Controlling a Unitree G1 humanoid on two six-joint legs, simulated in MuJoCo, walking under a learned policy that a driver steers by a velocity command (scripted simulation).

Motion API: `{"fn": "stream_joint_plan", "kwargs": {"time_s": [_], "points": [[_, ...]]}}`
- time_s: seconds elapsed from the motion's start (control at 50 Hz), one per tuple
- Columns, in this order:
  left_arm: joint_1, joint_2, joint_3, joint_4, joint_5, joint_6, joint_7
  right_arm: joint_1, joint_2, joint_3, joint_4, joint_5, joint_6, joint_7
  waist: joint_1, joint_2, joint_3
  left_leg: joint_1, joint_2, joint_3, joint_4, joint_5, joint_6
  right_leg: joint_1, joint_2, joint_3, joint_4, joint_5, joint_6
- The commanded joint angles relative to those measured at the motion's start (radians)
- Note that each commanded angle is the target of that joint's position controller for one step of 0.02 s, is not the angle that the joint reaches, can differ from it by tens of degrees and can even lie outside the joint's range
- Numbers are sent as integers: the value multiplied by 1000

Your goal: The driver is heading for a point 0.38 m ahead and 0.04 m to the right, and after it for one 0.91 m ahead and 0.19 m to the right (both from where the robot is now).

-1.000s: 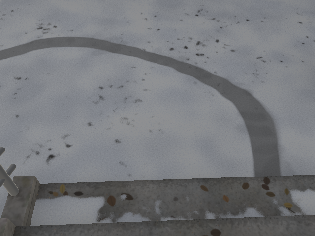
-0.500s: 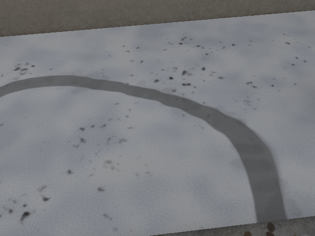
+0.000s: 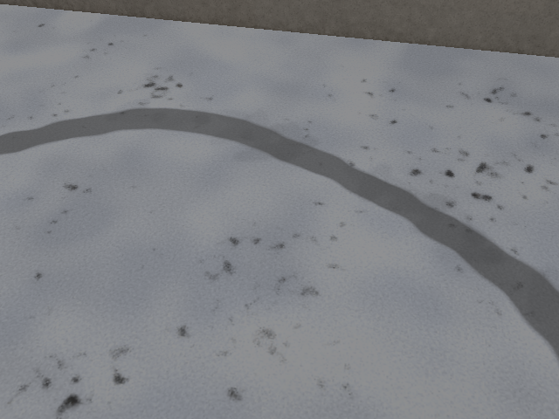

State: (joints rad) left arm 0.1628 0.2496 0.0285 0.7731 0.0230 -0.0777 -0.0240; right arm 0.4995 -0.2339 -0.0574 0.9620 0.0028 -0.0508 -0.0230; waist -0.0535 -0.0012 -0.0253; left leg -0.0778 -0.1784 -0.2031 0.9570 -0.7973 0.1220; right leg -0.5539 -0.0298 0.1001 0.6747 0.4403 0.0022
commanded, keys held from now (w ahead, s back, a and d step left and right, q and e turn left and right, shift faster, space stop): w+shift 0.16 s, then w+e+shift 0.60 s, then shift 0.24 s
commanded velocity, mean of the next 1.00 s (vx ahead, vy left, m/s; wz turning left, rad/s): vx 0.90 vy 0.00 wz -0.34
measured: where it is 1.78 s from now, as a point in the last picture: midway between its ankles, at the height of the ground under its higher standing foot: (335, 281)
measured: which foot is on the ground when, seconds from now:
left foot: down 0.00-0.04, up 0.06-0.40, down 0.42-0.78, up 0.80-1.00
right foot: up 0.00-0.02, down 0.04-0.42, up 0.44-0.78, down 0.80-1.00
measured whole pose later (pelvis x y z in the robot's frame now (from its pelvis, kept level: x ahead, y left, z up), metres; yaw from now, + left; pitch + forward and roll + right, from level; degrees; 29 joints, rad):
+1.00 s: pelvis +0.91 -0.10 -0.27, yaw -25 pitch +0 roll +1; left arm 0.24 0.22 0.04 0.84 -0.02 -0.07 0.00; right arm 0.06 -0.23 -0.04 0.74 0.01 -0.10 -0.02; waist 0.03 0.02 0.09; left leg -0.67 0.09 -0.05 1.15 -0.30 -0.02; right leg -0.20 0.15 0.00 0.47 -0.25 -0.16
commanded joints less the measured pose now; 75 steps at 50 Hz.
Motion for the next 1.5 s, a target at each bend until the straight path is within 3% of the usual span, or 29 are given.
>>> {"fn": "stream_joint_plan", "kwargs": {"time_s": [0.02,0.04,0.08,0.14,0.16,0.22,0.28,0.36,0.4,0.44,0.46,0.48,0.52,0.62,0.72,0.78,0.8,0.82,0.84,0.88,0.9,0.92,1.04,1.16,1.2,1.22,1.28,1.36,1.5], "points": [[676,108,54,176,-3,-1,32,-301,-174,-34,-98,-43,-9,-9,420,35,-49,-579,50,-3,490,827,39,903,22,-98,-98,77,-11],[777,156,77,211,-4,-7,40,-353,-147,-36,-113,-43,-8,-21,504,-197,34,-586,-44,97,944,459,32,866,-48,-107,-380,42,-49],[511,112,22,169,52,-30,1,-132,64,18,-225,34,-23,-33,82,-328,66,-1011,27,23,1132,92,54,970,-312,203,103,641,-52],[505,86,33,182,10,-51,-10,-287,-16,9,-187,-80,-6,-2,110,16,75,-1135,168,-8,810,359,74,685,-310,358,-98,-340,-184],[514,95,23,223,2,-76,5,-362,26,22,-224,-98,-10,14,80,-143,177,-1163,205,-46,648,447,36,535,-361,476,-104,-167,-190],[264,201,43,170,26,-46,46,-391,-94,-10,-174,-67,19,58,-11,-80,228,-558,225,70,275,776,-71,-57,-296,396,-290,-591,-276],[363,38,7,214,-38,-71,51,-630,-42,25,-224,-45,-41,95,90,82,281,-506,253,212,-221,1355,-43,0,-63,197,-183,-827,-222],[461,53,10,250,16,-15,43,-565,-59,16,-191,5,-19,69,149,-51,214,-196,213,253,-456,1177,-93,241,-19,126,32,-599,-184],[487,80,20,288,34,13,54,-235,-121,-18,-105,-25,-26,31,-5,-27,43,63,239,234,-639,1229,-89,364,11,106,552,-284,-191],[319,58,39,238,-15,2,60,67,-196,-46,-14,-68,-27,31,-162,81,-42,477,385,130,-489,1267,-62,-71,140,40,1193,-1087,-181],[487,-1,29,193,-79,-12,82,31,-170,-27,-23,-87,-41,38,-3,196,-202,748,583,-2,-155,1810,-51,-293,48,66,1219,-1104,-170],[430,32,26,189,-78,-5,90,25,-154,-36,-31,-63,-41,39,-64,174,-287,773,642,-128,-269,1379,44,-453,8,2,1176,-1015,-152],[194,50,45,142,2,10,62,-67,-49,-20,-39,-75,-66,26,-64,36,-126,403,592,-201,-554,512,78,-477,-69,-21,1003,-794,-160],[4,-86,11,-16,10,51,-23,-237,-6,4,-13,-28,-104,-2,152,129,171,-276,514,150,-746,843,-27,-178,-157,-23,515,-580,-111],[2,20,22,-7,-1,55,-42,-204,-140,-21,-40,-7,-87,3,177,40,96,-134,396,451,-612,1508,-63,189,51,-299,183,-492,-190],[400,149,77,103,-1,57,-20,-217,-208,-34,-68,-24,-40,-6,379,13,-142,-202,381,437,165,1427,-90,721,108,-200,10,-512,-277],[292,193,91,93,-24,71,-2,-217,-119,-21,-86,-29,-37,7,283,-238,-68,-473,177,431,635,356,-127,785,-16,41,-71,-438,-293],[246,329,100,29,8,70,4,-85,-95,-1,-216,-8,-48,7,146,-319,-299,-682,160,235,802,243,-135,1003,-296,558,-175,-152,-474],[267,276,97,21,13,67,22,-181,-126,2,-219,-14,-60,2,192,-120,-249,-769,180,163,738,345,-130,954,-311,623,-296,-188,-462],[180,187,69,50,9,49,41,-198,-113,11,-205,-30,-48,3,83,62,25,-714,259,177,553,391,-124,601,-256,406,-303,-58,-370],[33,122,51,-31,-42,5,11,-268,-137,-8,-216,39,-69,0,76,66,-12,-652,251,109,531,383,-131,497,-226,390,-344,-95,-361],[-17,144,52,-40,-42,-13,4,-246,-172,-22,-210,43,-59,2,22,59,9,-613,280,104,451,411,-135,428,-209,316,-343,-46,-328],[97,130,54,15,-53,0,75,-479,-24,11,-265,-7,-84,23,102,3,-15,-388,139,287,-333,927,-167,311,43,-35,-320,103,-146],[101,99,53,35,-35,13,82,-403,-115,-23,-259,-20,-93,57,16,-112,-76,-171,92,252,-537,1094,-86,430,-14,49,-91,78,-60],[61,54,40,-10,-10,13,64,-151,-182,-31,-191,-61,-100,44,-87,84,-252,249,366,38,-455,1753,49,206,113,11,503,-568,13],[337,0,23,42,-45,17,46,-160,-132,-3,-201,-89,-93,46,13,248,-474,502,650,-334,-385,1922,287,12,201,171,748,-1208,45],[110,150,56,15,-45,71,40,-429,-65,15,-266,-16,-30,30,33,-55,-200,30,508,-227,-603,926,198,-67,51,78,724,-986,40],[163,55,45,25,-26,113,69,-484,-77,19,-239,-36,1,32,112,86,-58,-382,313,-3,-721,728,89,170,6,-45,401,-890,47],[74,70,39,42,-26,101,83,-417,-100,3,-205,-17,29,6,68,129,-106,-288,345,-45,-728,402,74,273,-9,-59,15,-753,33]]}}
